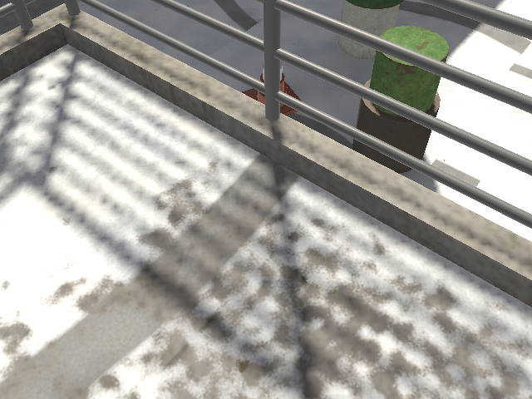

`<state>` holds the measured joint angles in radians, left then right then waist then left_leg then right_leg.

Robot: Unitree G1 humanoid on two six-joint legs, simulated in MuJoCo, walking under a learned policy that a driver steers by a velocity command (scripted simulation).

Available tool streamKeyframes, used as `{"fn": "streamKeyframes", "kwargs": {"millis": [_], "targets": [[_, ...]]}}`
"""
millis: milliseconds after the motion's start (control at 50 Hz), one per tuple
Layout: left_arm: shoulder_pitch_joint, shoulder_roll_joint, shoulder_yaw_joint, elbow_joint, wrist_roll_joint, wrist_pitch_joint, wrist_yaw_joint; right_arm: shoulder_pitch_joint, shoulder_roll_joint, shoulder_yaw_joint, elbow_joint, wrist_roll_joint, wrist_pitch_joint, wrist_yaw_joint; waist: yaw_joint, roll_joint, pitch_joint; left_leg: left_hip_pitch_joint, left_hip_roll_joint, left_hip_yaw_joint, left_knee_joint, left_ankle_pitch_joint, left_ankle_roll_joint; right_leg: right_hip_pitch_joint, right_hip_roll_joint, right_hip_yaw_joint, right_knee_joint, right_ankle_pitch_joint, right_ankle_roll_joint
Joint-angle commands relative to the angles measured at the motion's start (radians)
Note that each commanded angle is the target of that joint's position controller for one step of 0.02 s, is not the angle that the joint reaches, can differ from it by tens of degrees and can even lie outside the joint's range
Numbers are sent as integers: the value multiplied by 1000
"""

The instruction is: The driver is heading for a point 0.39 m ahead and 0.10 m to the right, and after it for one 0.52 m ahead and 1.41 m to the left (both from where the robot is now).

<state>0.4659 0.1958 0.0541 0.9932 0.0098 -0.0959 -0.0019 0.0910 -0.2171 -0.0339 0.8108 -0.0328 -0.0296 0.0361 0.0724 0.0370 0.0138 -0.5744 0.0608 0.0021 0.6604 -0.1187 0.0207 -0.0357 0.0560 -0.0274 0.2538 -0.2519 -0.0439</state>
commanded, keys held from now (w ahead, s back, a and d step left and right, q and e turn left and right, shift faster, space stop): w+e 0.38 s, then w+q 0.62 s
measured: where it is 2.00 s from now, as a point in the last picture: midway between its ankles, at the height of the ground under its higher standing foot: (270, 284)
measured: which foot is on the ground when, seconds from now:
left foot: up 0.00-0.08, down 0.10-0.62, up 0.64-1.00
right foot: down 0.00-0.12, up 0.14-0.60, down 0.62-1.00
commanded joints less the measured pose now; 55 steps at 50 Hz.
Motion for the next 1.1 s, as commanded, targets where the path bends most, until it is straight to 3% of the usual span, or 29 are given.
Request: {"fn": "streamKeyframes", "kwargs": {"millis": [20, 80, 100, 120, 140, 160, 180, 220, 340, 380, 440, 520, 560, 600, 620, 640, 660, 680, 700, 760, 800, 820, 860, 880, 900, 940, 1000, 1060, 1100], "targets": [[23, 157, 27, -35, 2, -6, 8, -119, -53, -5, -96, 4, -24, -8, -14, -123, 48, 48, -27, 44, -86, -14, 5, -27, -277, 198, -43, 335, -145], [1, 167, 28, -29, 8, 5, 6, 74, -86, -25, -37, -1, -51, -23, -110, -103, -21, 351, -72, 46, -222, -25, 39, -73, -226, 171, 171, 502, -102], [-5, 135, 18, -41, 0, 3, 2, 234, -147, -45, 7, -19, -68, -35, -170, -38, -123, 585, 19, -53, -234, -58, 72, -189, -160, 118, 379, 423, -77], [21, 46, -6, -82, -29, -2, -3, 347, -242, -61, 2, -45, -78, -50, -209, 138, -276, 863, 301, -388, -297, -201, 141, -455, -51, 23, 681, 49, -37], [52, 101, 14, -76, -20, 7, 7, 346, -257, -69, 11, -21, -60, -52, -186, 226, -310, 831, 406, -629, -402, -248, 197, -575, 7, 23, 858, -265, -39], [22, 144, 26, -62, -1, 21, 8, 245, -183, -51, -5, -16, -54, -48, -135, 102, -189, 724, 352, -527, -399, -290, 176, -593, -66, 89, 937, -187, -61], [-35, 119, 26, -69, 2, 22, -1, 170, -117, -32, -13, -2, -58, -46, -121, 53, -84, 599, 299, -387, -434, -251, 151, -591, -100, 92, 918, -108, -61], [-80, 96, 31, -76, 15, 38, -18, 144, -72, -18, -2, 6, -72, -52, -92, 83, 8, 477, 217, -191, -486, -92, 105, -559, -131, 76, 853, -29, -41], [-218, 52, 30, -131, 22, 78, -50, 246, -71, -20, 64, 20, -100, -55, -65, 40, 34, 494, 200, 7, -512, 186, 121, -652, -139, 43, 804, 119, -8], [-247, 72, 35, -147, 20, 91, -34, 261, -52, -11, 85, 23, -102, -59, -50, 28, 45, 519, 205, 35, -503, 206, 105, -694, -136, 59, 754, 167, 6], [-357, 26, 6, -189, 23, 85, -40, 296, -77, -8, 131, 11, -107, -54, -64, 37, 100, 436, 165, 104, -530, 227, 110, -581, -115, 22, 494, 247, -5], [-451, 43, 1, -217, 28, 58, -48, 336, -108, -6, 184, 20, -93, -46, -72, 30, 86, 564, 203, 56, -478, 508, 170, -498, -95, -67, 366, 152, -48], [-413, 64, 9, -202, 36, 31, -41, 373, -142, -14, 213, 17, -75, -43, -65, 27, 57, 643, 195, 53, -373, 657, 164, -441, -51, -93, 301, 58, -72], [-150, 112, 29, -119, 51, 5, -23, 370, -146, -17, 223, 22, -56, -40, 39, 26, -56, 553, 138, 79, -72, 680, 120, -113, -31, -70, 209, 158, -93], [4, 201, 47, -101, 60, 0, -6, 329, -87, 4, 177, 34, -53, -34, 99, -33, -200, 332, 76, 100, 185, 353, 87, 171, -244, 145, 213, 199, -129], [51, 299, 68, -101, 49, 10, 6, 476, 49, 30, 171, 71, -48, -32, 57, -278, -349, 10, -82, 110, 563, -433, 77, 444, -549, 579, 123, 166, -278], [-12, 242, 58, -112, 12, 27, 13, 385, -89, -11, 189, 34, -39, -39, 57, -91, -283, -37, -34, -47, 620, -379, 105, 297, -493, 560, 74, 55, -234], [-148, 205, 35, -140, 11, 25, 23, 329, -108, -34, 180, 43, -22, -47, -5, -17, -96, -36, -39, -54, 614, -299, 74, 124, -519, 426, 75, 553, -194], [-179, 165, 22, -132, 4, 17, 19, 312, -88, -38, 172, 41, -21, -47, -49, -5, -46, -3, -11, -53, 587, -263, 53, 19, -465, 266, 93, 826, -157], [-152, 61, -2, -120, -8, -4, 9, 398, -30, -46, 195, 16, 27, -34, -109, -155, -51, 83, -19, -24, 551, -201, 23, -75, -371, 53, 75, 789, -80], [-138, 87, 4, -118, -1, -6, 14, 353, -28, -53, 169, 17, 47, -21, -117, -171, -40, 53, -28, -15, 532, -136, 20, -98, -365, 2, 56, 718, -81], [-123, 79, 5, -94, -6, 1, 16, 303, 2, -43, 136, 8, 38, -5, -119, -250, -52, 46, 14, -6, 478, -75, 30, -128, -305, -32, -39, 149, -70], [-159, 89, 5, -99, 8, 4, 20, 171, -48, -56, 90, 16, 37, 14, -89, -262, 63, -50, 20, 24, 388, 28, 4, -169, -286, -15, -152, -110, -74], [-153, 118, 13, -102, 16, 1, 16, 124, -51, -52, 71, 10, 33, 23, -85, -214, 73, -76, 31, 28, 340, 43, -7, -143, -307, -19, -163, -73, -91], [-131, 149, 24, -101, 20, -6, 28, 117, -64, -54, 80, 2, 30, 26, -81, -46, 123, -122, 27, 23, 310, 41, -19, -85, -383, -19, -62, 432, -109], [-91, 186, 40, -89, 9, -13, 29, 125, -28, -36, 69, 3, 24, 31, -86, -82, 36, -66, 25, 40, 229, 33, -11, -23, -388, -105, 45, 757, -109], [-114, 170, 41, -89, 16, -3, 40, 61, -49, -38, 33, 16, 35, 44, -73, -167, 26, 0, 27, 57, 124, 74, 17, -28, -385, -156, 57, 584, -83], [-100, 253, 79, -76, 8, 30, 76, 62, -78, -46, -2, -10, 57, 71, -87, -134, 56, 52, 13, 96, 42, -69, 45, -18, -434, -155, 138, 787, -91], [-127, 272, 90, -73, -5, 46, 82, 139, -80, -52, -4, -16, 63, 77, -125, -138, -5, 153, -22, 115, -26, -151, 76, 7, -428, -184, 280, 888, -75]]}}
